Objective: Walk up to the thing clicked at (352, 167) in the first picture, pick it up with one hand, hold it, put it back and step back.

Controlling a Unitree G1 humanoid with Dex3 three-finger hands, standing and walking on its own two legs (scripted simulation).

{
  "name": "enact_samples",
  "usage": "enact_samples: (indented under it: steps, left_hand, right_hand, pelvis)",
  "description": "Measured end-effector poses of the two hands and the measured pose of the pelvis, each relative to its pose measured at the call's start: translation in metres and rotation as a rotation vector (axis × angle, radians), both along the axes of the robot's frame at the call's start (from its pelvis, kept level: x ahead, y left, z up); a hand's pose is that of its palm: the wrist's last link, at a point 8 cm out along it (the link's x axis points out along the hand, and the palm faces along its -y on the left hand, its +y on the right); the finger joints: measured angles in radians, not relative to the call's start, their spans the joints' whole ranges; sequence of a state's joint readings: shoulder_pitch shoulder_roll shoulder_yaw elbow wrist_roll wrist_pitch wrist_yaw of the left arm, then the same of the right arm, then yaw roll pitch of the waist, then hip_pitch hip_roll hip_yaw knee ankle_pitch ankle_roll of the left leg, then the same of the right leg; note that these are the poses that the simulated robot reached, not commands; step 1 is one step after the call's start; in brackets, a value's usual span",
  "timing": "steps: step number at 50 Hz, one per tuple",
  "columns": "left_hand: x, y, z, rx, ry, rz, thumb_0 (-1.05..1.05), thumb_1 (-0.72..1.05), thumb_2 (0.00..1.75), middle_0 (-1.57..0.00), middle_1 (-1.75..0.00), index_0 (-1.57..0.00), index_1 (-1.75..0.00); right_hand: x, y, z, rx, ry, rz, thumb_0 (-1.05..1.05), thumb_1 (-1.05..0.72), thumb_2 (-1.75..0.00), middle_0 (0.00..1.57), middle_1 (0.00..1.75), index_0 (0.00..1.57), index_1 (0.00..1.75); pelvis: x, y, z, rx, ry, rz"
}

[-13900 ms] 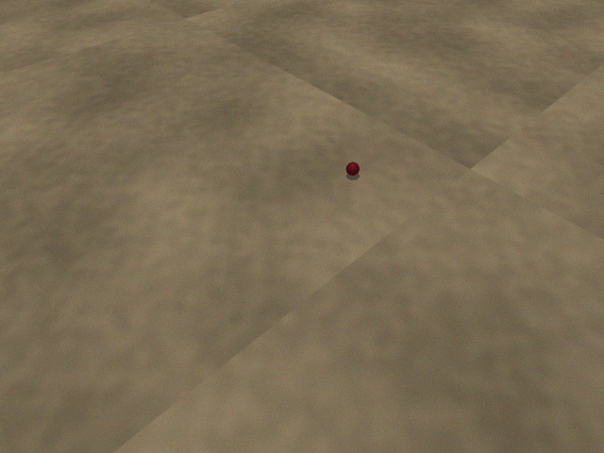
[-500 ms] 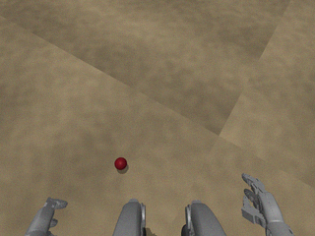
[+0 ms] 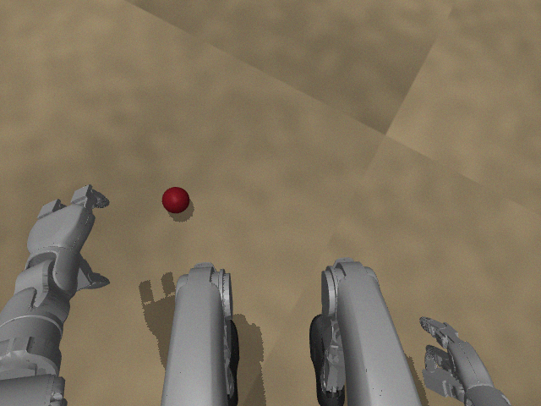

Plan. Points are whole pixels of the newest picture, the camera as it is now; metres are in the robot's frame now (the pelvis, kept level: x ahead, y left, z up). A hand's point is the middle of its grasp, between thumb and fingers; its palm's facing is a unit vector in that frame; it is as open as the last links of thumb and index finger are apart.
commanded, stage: rise first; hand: left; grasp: from above
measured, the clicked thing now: (175, 200) +0.51 +0.25 -0.41
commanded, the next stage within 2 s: none
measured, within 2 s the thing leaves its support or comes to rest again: neither
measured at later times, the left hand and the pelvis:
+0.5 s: hand (117, 217) +0.42 +0.31 -0.23, palm faces -0.46 -0.07 -0.89, open 14.1 cm; pelvis -0.01 +0.01 -0.08, yaw -3 degrees
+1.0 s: hand (130, 206) +0.45 +0.31 -0.27, palm faces -0.44 -0.04 -0.90, open 14.1 cm; pelvis +0.00 +0.01 -0.11, yaw -5 degrees
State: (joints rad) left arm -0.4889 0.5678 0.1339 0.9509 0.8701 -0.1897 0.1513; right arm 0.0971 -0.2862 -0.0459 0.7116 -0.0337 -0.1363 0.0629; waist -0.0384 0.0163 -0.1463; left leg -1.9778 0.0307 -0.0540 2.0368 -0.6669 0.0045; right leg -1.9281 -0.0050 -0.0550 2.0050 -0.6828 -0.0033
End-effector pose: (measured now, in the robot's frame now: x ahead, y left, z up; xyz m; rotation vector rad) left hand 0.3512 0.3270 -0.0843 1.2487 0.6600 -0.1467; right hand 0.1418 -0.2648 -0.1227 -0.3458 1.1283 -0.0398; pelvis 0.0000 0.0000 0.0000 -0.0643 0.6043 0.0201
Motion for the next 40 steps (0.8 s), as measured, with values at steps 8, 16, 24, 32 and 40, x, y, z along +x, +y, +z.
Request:
enact_samples:
  steps: [8, 16, 24, 32, 40]
  left_hand:
    - [0.029, -0.001, -0.034, 0.064, -0.027, -0.116, -0.01, -0.53, 1.02, -0.08, -1.06, -0.08, -1.06]
    - [0.053, -0.006, -0.063, 0.116, -0.047, -0.210, -0.01, -0.54, 1.03, -0.09, -1.02, -0.08, -1.03]
    - [0.073, -0.011, -0.085, 0.162, -0.055, -0.267, 0.00, -0.53, 1.02, -0.09, -1.01, -0.08, -1.02]
    - [0.086, -0.014, -0.102, 0.188, -0.056, -0.298, 0.00, -0.53, 1.01, -0.09, -1.02, -0.08, -1.02]
    - [0.096, -0.016, -0.115, 0.191, -0.064, -0.292, 0.00, -0.53, 1.00, -0.09, -1.02, -0.09, -1.02]
  right_hand:
    - [-0.055, -0.004, -0.027, -0.039, 0.122, -0.051, 0.01, -0.90, -0.90, 0.20, 0.30, 0.20, 0.30]
    - [-0.088, -0.007, -0.037, -0.086, 0.217, -0.084, 0.01, -0.90, -0.90, 0.21, 0.30, 0.20, 0.30]
    - [-0.098, -0.008, -0.051, -0.096, 0.272, -0.083, 0.01, -0.90, -0.90, 0.20, 0.30, 0.20, 0.30]
    - [-0.096, -0.005, -0.068, -0.082, 0.293, -0.061, 0.01, -0.91, -0.90, 0.20, 0.30, 0.20, 0.30]
    - [-0.092, -0.003, -0.077, -0.078, 0.305, -0.042, 0.00, -0.91, -0.90, 0.20, 0.30, 0.20, 0.30]
  pelvis:
    - [-0.013, 0.003, -0.036, -0.025, -0.015, -0.009]
    - [-0.015, 0.008, -0.059, -0.045, -0.019, -0.014]
    - [-0.013, 0.009, -0.077, -0.051, -0.012, -0.017]
    - [-0.011, 0.008, -0.090, -0.053, -0.011, -0.026]
    - [-0.007, 0.006, -0.099, -0.055, -0.007, -0.034]
